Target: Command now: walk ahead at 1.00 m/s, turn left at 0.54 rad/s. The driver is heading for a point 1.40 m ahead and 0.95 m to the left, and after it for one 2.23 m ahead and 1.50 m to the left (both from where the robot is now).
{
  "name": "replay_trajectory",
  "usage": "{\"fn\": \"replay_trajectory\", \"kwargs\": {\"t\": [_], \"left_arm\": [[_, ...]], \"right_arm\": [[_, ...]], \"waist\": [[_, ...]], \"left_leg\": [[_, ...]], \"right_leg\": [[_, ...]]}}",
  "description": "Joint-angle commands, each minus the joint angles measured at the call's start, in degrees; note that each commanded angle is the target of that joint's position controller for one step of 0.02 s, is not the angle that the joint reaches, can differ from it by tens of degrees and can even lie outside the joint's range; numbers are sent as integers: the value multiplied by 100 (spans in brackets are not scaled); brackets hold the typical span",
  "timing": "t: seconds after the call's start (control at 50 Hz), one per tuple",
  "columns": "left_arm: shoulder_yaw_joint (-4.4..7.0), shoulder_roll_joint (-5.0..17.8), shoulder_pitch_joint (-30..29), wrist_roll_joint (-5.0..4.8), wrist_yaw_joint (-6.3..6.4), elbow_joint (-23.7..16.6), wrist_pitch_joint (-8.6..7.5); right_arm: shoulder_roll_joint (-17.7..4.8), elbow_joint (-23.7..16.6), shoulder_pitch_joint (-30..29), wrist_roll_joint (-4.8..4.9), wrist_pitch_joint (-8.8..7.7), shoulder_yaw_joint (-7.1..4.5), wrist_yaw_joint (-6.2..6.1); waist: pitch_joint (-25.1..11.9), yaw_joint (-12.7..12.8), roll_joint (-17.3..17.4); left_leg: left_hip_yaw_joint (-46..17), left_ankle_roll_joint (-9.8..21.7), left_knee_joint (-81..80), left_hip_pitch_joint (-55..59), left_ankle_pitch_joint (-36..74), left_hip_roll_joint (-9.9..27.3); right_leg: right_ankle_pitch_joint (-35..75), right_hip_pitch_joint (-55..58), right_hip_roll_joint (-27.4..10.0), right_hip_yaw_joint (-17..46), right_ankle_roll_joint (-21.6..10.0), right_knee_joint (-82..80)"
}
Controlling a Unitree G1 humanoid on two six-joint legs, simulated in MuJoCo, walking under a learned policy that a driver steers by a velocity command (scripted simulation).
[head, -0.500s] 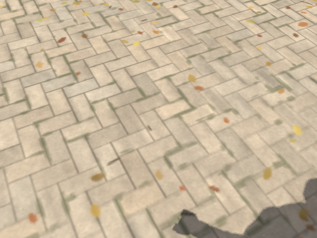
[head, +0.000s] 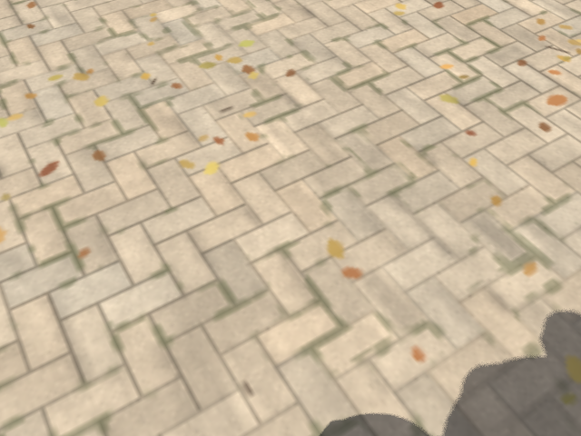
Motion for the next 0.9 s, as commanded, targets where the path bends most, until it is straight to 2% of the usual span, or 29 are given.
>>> {"fn": "replay_trajectory", "kwargs": {"t": [0.02,0.06,0.1,0.14,0.16,0.18,0.2,0.22,0.24,0.26,0.28,0.32,0.34,0.4,0.46,0.52,0.56,0.58,0.6,0.62,0.64,0.66,0.68,0.7,0.72,0.78,0.82,0.84,0.9], "left_arm": [[13,346,-466,-53,-14,-362,-239],[-12,433,-262,-91,62,-262,-256],[19,708,-155,-80,203,-236,-218],[116,1068,-362,8,373,-332,-33],[169,1215,-641,66,412,-435,87],[213,1321,-1071,124,407,-579,188],[146,942,-1271,139,262,-554,195],[-96,94,-865,85,163,-1133,54],[-186,304,-1046,77,156,-1462,-112],[-198,505,-1369,107,121,-1489,-219],[-192,560,-1371,112,97,-1449,-229],[-248,482,-1324,299,77,-1456,22],[-278,434,-1342,318,61,-1491,159],[-384,295,-2288,223,-38,-1943,251],[-449,143,-2827,43,-75,-2124,220],[-378,362,-2894,11,-16,-2187,167],[-182,804,-1984,2,95,-1929,122],[-55,1029,-887,-15,174,-1679,92],[119,1391,458,82,300,-1426,73],[213,1783,811,343,344,-1338,77],[295,1859,91,274,276,-1404,127],[182,1118,-590,219,244,-1550,159],[94,743,-767,168,214,-1473,177],[62,620,-703,189,202,-1331,175],[31,544,-486,163,211,-1109,137],[-7,317,-198,-6,84,-687,-32],[-1,336,-305,-6,53,-610,-91],[23,513,-409,28,51,-626,-143],[59,631,-279,28,68,-465,-150]], "right_arm": [[-142,-376,-510,38,-72,10,108],[-131,-495,-926,18,-115,46,182],[-289,-446,-809,-14,-113,19,212],[-633,-200,115,-19,-54,-93,170],[-899,75,1121,-27,-24,-218,123],[-1199,443,2420,-46,-11,-393,34],[-1377,556,2595,47,5,-529,-89],[-1905,424,1842,-119,80,-628,-127],[-1882,145,1629,-66,83,-669,-138],[-1453,118,1445,-66,62,-599,-193],[-1139,178,1209,-63,41,-522,-202],[-992,122,920,-27,-121,-435,-247],[-953,97,855,-7,-201,-403,-232],[-1121,7,830,16,-356,-464,-207],[-1209,26,1089,85,-354,-550,-143],[-1309,11,1187,71,-327,-620,-169],[-1539,-57,1023,8,-334,-674,-201],[-1697,-129,693,-14,-355,-699,-182],[-1304,-281,423,-41,-433,-588,-177],[-283,-566,598,85,-460,-326,-196],[-476,-779,1046,169,-400,-230,-194],[-860,-583,530,0,-282,-277,-220],[-923,-604,203,-95,-223,-293,-147],[-876,-620,-10,-136,-158,-298,-58],[-716,-738,-143,-193,-84,-262,36],[-381,-1107,-588,-186,105,-118,164],[-372,-1297,-920,-173,133,-69,206],[-352,-1469,-1028,-158,135,-26,230],[-462,-1562,-1690,-159,126,10,327]], "waist": [[585,-139,-306],[597,-44,-242],[258,-186,-484],[-332,-777,-858],[-767,-1312,-924],[-1134,-1958,-785],[-862,-1931,64],[-898,-757,1599],[-1602,-926,744],[-857,-772,-199],[-214,-395,-699],[222,28,-804],[331,134,-734],[569,-74,-393],[287,-531,-21],[6,-640,184],[-688,-180,165],[-1241,529,115],[-1953,1128,-177],[-2366,835,-1768],[-2607,241,-2622],[-1577,284,-1407],[-931,261,-725],[-634,209,-417],[-383,132,-521],[-55,-61,-697],[40,-150,-638],[170,-284,-838],[615,-158,-359]], "left_leg": [[588,145,-1000,522,1113,-134],[1011,295,-1860,833,1570,-381],[1348,458,-2262,1282,1579,-826],[1441,608,-2258,2202,778,-1252],[1322,759,-2156,3197,311,-1399],[802,1060,-2393,4467,-251,-1290],[220,1324,-2748,5070,-490,-973],[-2489,2294,-2832,6353,-98,145],[-4261,2678,-4205,6630,-1532,703],[-4256,2301,-4906,5744,-2230,700],[-3767,1991,-5064,4681,-2008,520],[-2869,1768,-5125,3256,-1211,-29],[-2523,1717,-5226,2661,-1078,-253],[-1844,1555,-5481,1700,-134,-762],[-1697,1140,-5283,2184,1087,-924],[-1928,889,-4772,3169,1962,-715],[-1985,621,-3510,3633,3330,-709],[-1878,496,-2232,3315,3336,-848],[-1599,437,-506,2460,2201,-1061],[-998,378,1239,726,-2464,-1651],[-689,413,2023,-142,-2187,-1386],[-475,403,2038,-395,-1480,-917],[-328,336,1728,-294,-1116,-711],[-293,269,1553,-160,-1057,-550],[-307,226,1455,-130,-1053,-404],[-181,173,1279,-415,-843,-157],[26,154,944,-314,-292,-214],[19,149,549,-251,12,-114],[724,303,-897,144,547,-347]], "right_leg": [[3664,-1131,-1239,-144,386,-1102],[4676,-756,-1324,-407,541,-1157],[6832,-1,-1499,-555,720,-611],[8572,441,-1757,-540,819,759],[8862,208,-1870,-471,798,2054],[8076,-591,-1872,-328,718,3990],[3056,-1775,-943,-354,648,6437],[-1286,-4676,-172,345,995,8507],[-979,-5387,-376,1445,845,8489],[-402,-5393,-740,1599,718,7698],[-113,-5038,-996,1497,712,6977],[-208,-4356,-1264,1433,908,6261],[-274,-4064,-1372,1336,1010,5783],[735,-3405,-1411,912,1179,3926],[2199,-2792,-1090,749,1096,2391],[2237,-2462,-882,896,963,1563],[1414,-1355,-596,968,844,1429],[1049,-178,-710,973,777,1451],[-330,1279,-1530,1682,629,1669],[-2279,2439,-3165,4136,390,894],[-3113,2257,-3589,6395,-71,-89],[-3376,1361,-3199,5353,-45,-117],[-2220,589,-2907,4192,39,-17],[-1204,119,-2670,3402,149,-42],[-549,-209,-2507,2773,213,-108],[950,-523,-2401,1615,377,-361],[1746,-778,-2138,728,485,-570],[2049,-967,-2269,571,444,-663],[2707,-879,-1906,-332,602,-993]]}}
Next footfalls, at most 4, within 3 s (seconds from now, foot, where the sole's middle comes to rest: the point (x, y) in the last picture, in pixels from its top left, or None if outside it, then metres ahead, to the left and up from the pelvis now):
0.20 left None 0.37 0.08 -0.77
0.60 right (292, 306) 0.84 0.05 -0.77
1.06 left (143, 253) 1.00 0.47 -0.77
1.46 right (69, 165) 1.35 0.78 -0.77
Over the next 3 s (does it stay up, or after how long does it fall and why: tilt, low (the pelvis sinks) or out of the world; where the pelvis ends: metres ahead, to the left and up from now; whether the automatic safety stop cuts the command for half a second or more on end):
stays up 2.04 1.67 0.00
